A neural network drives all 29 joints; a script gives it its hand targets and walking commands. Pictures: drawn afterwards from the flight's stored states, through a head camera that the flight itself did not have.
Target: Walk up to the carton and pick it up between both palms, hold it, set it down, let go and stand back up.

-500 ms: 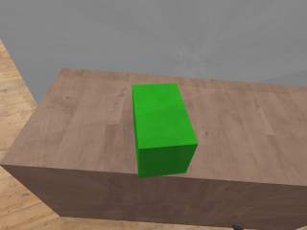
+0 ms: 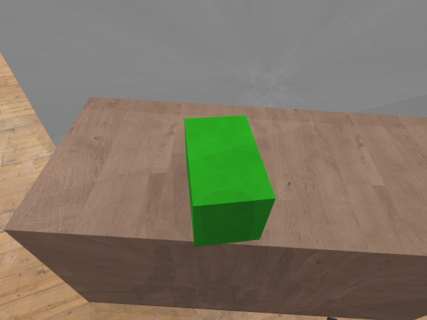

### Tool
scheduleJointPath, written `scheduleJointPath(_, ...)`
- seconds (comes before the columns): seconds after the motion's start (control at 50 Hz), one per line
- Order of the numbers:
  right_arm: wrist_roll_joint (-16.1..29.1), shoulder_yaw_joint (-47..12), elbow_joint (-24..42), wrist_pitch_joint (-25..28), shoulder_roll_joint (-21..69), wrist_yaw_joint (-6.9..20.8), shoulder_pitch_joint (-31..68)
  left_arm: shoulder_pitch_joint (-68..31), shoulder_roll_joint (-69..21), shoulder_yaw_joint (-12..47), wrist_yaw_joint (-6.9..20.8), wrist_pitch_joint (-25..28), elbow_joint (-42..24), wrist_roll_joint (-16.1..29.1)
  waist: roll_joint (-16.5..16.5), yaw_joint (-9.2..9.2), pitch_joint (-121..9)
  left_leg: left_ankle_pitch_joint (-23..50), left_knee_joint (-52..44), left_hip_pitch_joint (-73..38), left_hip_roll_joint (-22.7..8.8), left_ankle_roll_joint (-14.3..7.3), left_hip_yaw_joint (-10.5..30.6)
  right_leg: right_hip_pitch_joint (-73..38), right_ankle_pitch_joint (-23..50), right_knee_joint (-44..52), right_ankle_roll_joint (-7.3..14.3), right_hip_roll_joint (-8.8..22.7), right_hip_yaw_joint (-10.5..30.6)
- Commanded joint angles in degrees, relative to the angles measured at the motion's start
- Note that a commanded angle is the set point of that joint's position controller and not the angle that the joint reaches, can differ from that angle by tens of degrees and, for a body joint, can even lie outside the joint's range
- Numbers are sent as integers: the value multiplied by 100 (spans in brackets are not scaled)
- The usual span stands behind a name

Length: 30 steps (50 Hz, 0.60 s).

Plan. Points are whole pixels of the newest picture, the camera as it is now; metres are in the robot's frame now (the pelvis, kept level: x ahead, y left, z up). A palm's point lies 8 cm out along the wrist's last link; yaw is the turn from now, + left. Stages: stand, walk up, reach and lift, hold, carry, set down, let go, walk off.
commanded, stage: stand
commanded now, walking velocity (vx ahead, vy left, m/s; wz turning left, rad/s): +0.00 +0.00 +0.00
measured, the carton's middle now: (221, 177) +0.45 -0.01 -0.03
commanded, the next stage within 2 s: none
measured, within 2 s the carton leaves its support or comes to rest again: neither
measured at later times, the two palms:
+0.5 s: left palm out of the picture +0.02 +0.29 -0.13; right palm out of the picture +0.08 -0.27 -0.12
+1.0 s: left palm out of the picture +0.02 +0.29 -0.12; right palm out of the picture +0.08 -0.27 -0.12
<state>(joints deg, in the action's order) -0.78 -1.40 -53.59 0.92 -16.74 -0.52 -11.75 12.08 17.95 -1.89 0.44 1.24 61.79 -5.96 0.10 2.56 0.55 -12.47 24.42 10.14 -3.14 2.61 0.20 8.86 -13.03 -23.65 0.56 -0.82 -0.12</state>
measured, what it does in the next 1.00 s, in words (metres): stands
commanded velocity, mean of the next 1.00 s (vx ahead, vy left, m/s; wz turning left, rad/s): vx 0.00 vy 0.00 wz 0.00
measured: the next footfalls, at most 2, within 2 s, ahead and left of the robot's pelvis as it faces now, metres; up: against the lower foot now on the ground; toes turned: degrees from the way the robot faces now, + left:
none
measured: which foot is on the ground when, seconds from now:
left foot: down 0.00-1.00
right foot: down 0.00-1.00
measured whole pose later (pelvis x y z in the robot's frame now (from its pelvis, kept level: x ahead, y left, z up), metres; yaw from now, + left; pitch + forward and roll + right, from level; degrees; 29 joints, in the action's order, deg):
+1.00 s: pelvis -0.01 +0.00 +0.00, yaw +0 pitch -2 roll +0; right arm -0.4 -1.4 -55.4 0.9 -17.2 -0.5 -11.7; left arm 11.6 18.0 -1.9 0.5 1.3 63.2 -6.0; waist 0.6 2.5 0.6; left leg -12.0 24.4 10.1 -3.1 2.6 0.2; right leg 8.9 -12.5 -23.6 0.5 -0.8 -0.1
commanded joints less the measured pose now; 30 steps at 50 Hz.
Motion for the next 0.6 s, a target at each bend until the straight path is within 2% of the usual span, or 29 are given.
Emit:
scheduleJointPath(0.0, -6, 355, 168, 72, -1240, -100, 268, -402, 1247, -150, 3, 199, -410, 600, -128, -174, -328, 833, -259, -266, -404, -537, 408, -34, 772, 738, 137, 838, 567)
scheduleJointPath(0.02, 10, 344, 109, 77, -1282, -137, 35, -487, 1293, -195, -23, 218, -375, 586, 556, -362, -107, 766, -376, -18, -372, -524, 445, -137, 912, 695, 179, 862, 682)
scheduleJointPath(0.04, 25, 326, 175, 124, -1199, -83, 225, -413, 1326, -202, -30, 199, -359, 598, 155, -238, -255, 987, -403, -201, -391, -567, 498, -281, 1480, 605, 140, 865, 608)
scheduleJointPath(0.06, 20, 292, 109, 75, -1264, -84, 203, -334, 1440, -222, -32, 156, -261, 603, -107, -195, -169, 1156, -382, -282, -353, -496, 384, -163, 1484, 564, 100, 841, 540)
scheduleJointPath(0.08, 55, 373, 47, 83, -1369, -110, -49, -76, 1318, -221, -26, 171, -239, 633, 285, -255, -304, 1301, -291, -539, -367, -488, 429, -3, 1175, 581, 82, 769, 560)
scheduleJointPath(0.1, -5, 369, 118, 74, -1471, -109, 152, -226, 1371, -209, -68, 137, -176, 624, 249, -233, 57, 1226, -320, -302, -434, -499, 449, 14, 1304, 633, 123, 832, 584)
scheduleJointPath(0.12, -29, 352, 173, 44, -1293, -99, 208, -276, 1306, -203, -81, 133, -188, 643, 114, -288, -236, 1181, -324, -212, -396, -425, 328, -261, 1496, 452, 84, 825, 462)
scheduleJointPath(0.14, 23, 394, 111, 71, -1267, -95, 37, -259, 1471, -213, -94, 144, -255, 645, -42, -237, -258, 1242, -285, -434, -392, -436, 382, -37, 1548, 427, 89, 803, 466)
scheduleJointPath(0.16, 2, 300, 150, 86, -1271, -31, 191, -346, 1458, -221, -87, 141, -279, 643, 95, -267, -250, 1129, -319, -254, -413, -428, 341, -219, 1359, 548, 61, 766, 463)
scheduleJointPath(0.18, 1, 285, 183, 69, -1173, -42, 439, -444, 1406, -232, -69, 102, -306, 600, 149, -195, -285, 1079, -377, -297, -359, -362, 300, -135, 1018, 551, 170, 854, 551)
scheduleJointPath(0.2, 59, 344, 148, 142, -1147, -78, 200, -232, 1269, -166, -93, 114, -221, 601, 264, -235, -128, 955, -388, -521, -419, -409, 488, 112, 670, 717, 130, 902, 626)
scheduleJointPath(0.22, 81, 320, 122, 114, -1369, -52, 184, -187, 1197, -129, -12, 129, -205, 678, 305, -271, -262, 756, -463, -246, -397, -419, 438, -27, 712, 677, 15, 793, 555)
scheduleJointPath(0.24, -4, 298, 46, 96, -1163, -80, 73, -228, 1208, -161, -47, 140, -213, 608, 287, -212, -8, 511, -545, -160, -333, -412, 414, 2, 291, 760, 58, 700, 465)
scheduleJointPath(0.26, -48, 352, 73, 81, -1461, -93, 290, -330, 1107, -122, -33, 137, -281, 662, 167, -143, 247, 475, -425, 14, -440, -454, 400, 140, 302, 911, 123, 885, 700)
scheduleJointPath(0.28, 27, 424, 5, 36, -1491, -104, 150, -279, 1401, -192, -7, 165, -151, 580, 13, -281, 113, 245, -518, -241, -303, -380, 395, 271, 73, 912, 51, 742, 537)
scheduleJointPath(0.3, 56, 340, 56, 16, -1256, -72, 128, -410, 1415, -200, -44, 160, -217, 598, -64, -268, -121, 318, -502, -254, -366, -455, 411, 77, -87, 896, 11, 775, 597)
scheduleJointPath(0.32, 38, 321, 17, 46, -1279, -73, 170, -340, 1297, -190, -24, 160, -217, 636, 443, -235, -31, 209, -613, -256, -381, -429, 486, 260, -128, 927, 58, 829, 639)
scheduleJointPath(0.34, 24, 319, -27, 113, -1440, -107, 157, -503, 1310, -176, -3, 158, -190, 610, 479, -305, 296, 185, -624, 1, -407, -460, 531, 323, 89, 816, 116, 849, 667)
scheduleJointPath(0.36, 41, 404, 11, 117, -1514, -70, 244, -274, 1393, -213, -18, 131, -204, 577, 214, -186, 91, 458, -647, -141, -399, -398, 500, 156, 211, 846, 60, 753, 481)
scheduleJointPath(0.38, -13, 420, 16, 110, -1512, -142, 300, -363, 1130, -147, -11, 151, -182, 618, -4, -222, -1, 583, -529, -156, -460, -501, 543, 12, 587, 765, 94, 824, 516)
scheduleJointPath(0.4, 39, 348, -20, 113, -1353, -110, 109, -255, 1316, -184, -38, 154, -178, 624, 315, -313, -23, 821, -485, -224, -378, -450, 420, 118, 799, 752, 39, 763, 587)
scheduleJointPath(0.44, 43, 352, 12, 157, -1289, -122, 208, -158, 1399, -185, 10, 170, -200, 674, 230, -155, -179, 974, -451, -118, -400, -446, 499, -242, 852, 682, 43, 807, 535)
scheduleJointPath(0.46, 62, 273, -24, 125, -1308, -57, 290, -346, 1357, -158, -11, 145, -136, 644, 443, -188, -136, 923, -449, -149, -451, -437, 406, -142, 972, 580, 134, 856, 591)
scheduleJointPath(0.48, 89, 377, 61, 130, -1459, -98, 321, -396, 1250, -179, 4, 128, -146, 637, 353, -232, -43, 760, -536, -200, -396, -391, 402, 8, 789, 605, 101, 818, 507)
scheduleJointPath(0.5, 129, 405, 14, 102, -1474, -133, 396, -611, 1353, -209, 7, 161, -167, 601, 264, -271, 18, 771, -431, 10, -419, -463, 388, -5, 722, 808, 174, 949, 688)
scheduleJointPath(0.52, -18, 353, 5, 97, -1253, -101, 173, -372, 1492, -277, -40, 162, -126, 560, -14, -294, -56, 390, -421, -248, -375, -453, 374, 90, 389, 891, 98, 808, 678)
scheduleJointPath(0.54, 17, 361, 61, 111, -1258, -71, 123, -543, 1322, -155, -36, 139, -178, 588, -142, -462, 324, 479, -541, -30, -422, -431, 496, 329, 303, 877, 125, 869, 582)
scheduleJointPath(0.56, 45, 310, -36, 145, -1419, -95, 147, -332, 1208, -135, 24, 132, -137, 622, 344, -272, 87, 306, -333, 28, -407, -519, 441, 155, 219, 945, 107, 852, 618)
scheduleJointPath(0.58, -15, 371, -53, 58, -1556, -102, 269, -311, 1328, -146, -3, 137, -156, 634, 116, -166, 133, 435, -536, -44, -416, -473, 498, 128, 288, 751, 141, 851, 577)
